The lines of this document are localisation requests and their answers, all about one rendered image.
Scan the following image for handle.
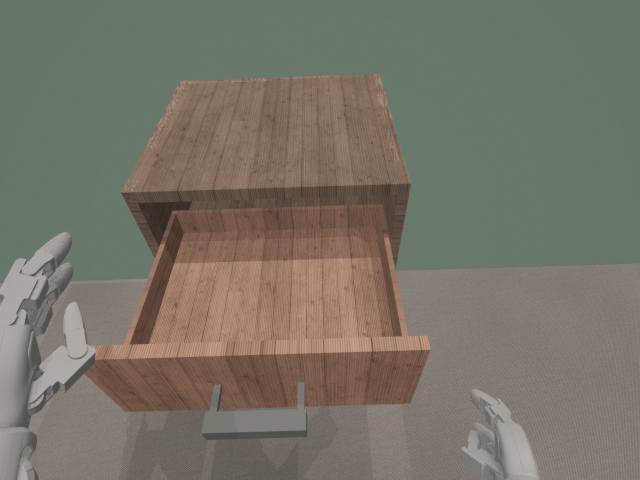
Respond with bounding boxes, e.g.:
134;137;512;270
201;382;307;440

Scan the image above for robot left forearm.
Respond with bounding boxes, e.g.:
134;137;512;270
0;427;39;480

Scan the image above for cabinet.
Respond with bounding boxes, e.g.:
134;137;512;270
121;74;411;269

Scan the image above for drawer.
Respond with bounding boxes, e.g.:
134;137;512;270
84;204;431;412

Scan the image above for right robot hand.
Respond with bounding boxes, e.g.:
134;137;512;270
462;389;541;480

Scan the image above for left robot hand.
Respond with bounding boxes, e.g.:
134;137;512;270
0;232;95;428

